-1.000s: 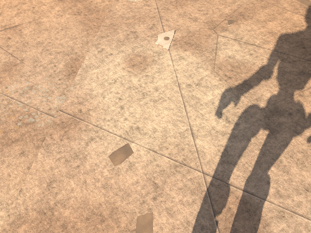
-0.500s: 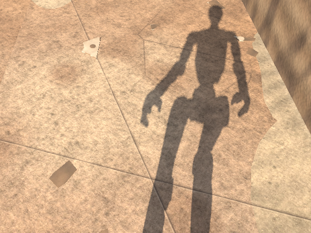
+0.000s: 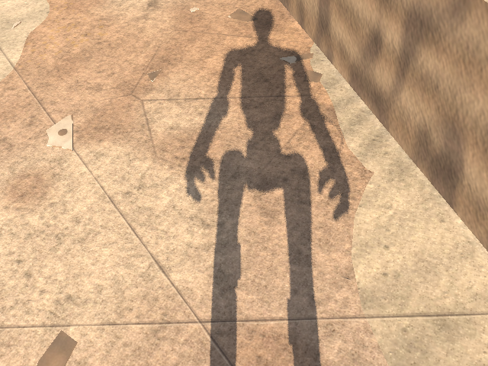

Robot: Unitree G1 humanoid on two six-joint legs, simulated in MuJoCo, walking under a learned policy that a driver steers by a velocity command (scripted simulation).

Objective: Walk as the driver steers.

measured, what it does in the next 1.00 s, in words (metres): walks ahead, turning left: left foot, then right foot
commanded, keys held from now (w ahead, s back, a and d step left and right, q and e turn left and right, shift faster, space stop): w+q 0.76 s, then w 0.24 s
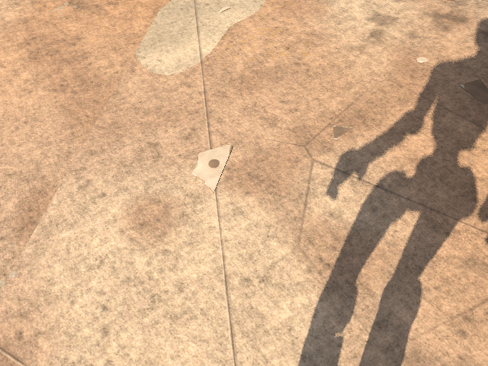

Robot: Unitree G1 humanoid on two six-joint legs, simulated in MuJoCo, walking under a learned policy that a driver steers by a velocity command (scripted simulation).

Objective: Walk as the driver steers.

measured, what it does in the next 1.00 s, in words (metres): walks ahead, turning right: left foot, then right foot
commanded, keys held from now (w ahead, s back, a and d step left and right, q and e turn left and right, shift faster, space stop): w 0.18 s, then w+e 0.82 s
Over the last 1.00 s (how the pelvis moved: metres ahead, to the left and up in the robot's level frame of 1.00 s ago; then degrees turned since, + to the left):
0.53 0.10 -0.01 30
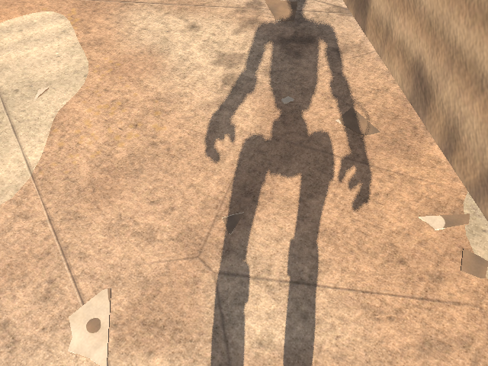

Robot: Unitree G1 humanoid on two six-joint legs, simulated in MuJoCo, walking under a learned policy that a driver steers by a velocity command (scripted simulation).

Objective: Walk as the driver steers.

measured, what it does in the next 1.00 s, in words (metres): walks ahead, turning left: left foot, then right foot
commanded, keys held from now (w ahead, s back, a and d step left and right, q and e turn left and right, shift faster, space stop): w+e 0.12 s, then w+q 0.88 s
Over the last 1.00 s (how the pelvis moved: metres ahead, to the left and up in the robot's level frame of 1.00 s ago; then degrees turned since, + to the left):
0.49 -0.05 -0.01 -24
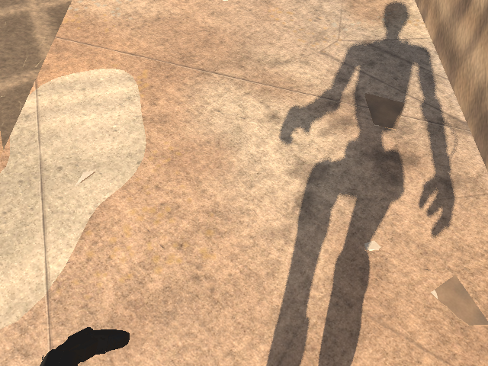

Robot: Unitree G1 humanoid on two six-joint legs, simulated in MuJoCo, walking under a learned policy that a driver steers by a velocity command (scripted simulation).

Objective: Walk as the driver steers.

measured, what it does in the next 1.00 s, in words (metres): walks ahead: left foot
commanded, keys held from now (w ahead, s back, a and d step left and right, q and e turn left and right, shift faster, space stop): w+q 0.10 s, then w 0.30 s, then w+e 0.60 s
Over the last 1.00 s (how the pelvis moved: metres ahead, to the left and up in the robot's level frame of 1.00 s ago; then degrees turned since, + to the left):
0.56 0.02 0.00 17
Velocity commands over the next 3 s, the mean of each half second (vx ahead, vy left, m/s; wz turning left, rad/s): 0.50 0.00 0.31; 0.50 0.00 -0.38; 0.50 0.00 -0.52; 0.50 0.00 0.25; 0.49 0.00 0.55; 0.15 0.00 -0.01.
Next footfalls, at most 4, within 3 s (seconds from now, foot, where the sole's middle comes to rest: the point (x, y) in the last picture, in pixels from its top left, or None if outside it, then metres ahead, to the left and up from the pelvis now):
0.50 left None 0.37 0.14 -0.76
1.02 right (250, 298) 0.65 -0.06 -0.76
1.58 left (221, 203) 1.00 0.00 -0.76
2.08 right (287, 153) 1.20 -0.25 -0.76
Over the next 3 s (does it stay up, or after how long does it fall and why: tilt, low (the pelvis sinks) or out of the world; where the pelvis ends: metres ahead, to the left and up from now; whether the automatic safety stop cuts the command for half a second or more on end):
stays up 1.38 -0.11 0.02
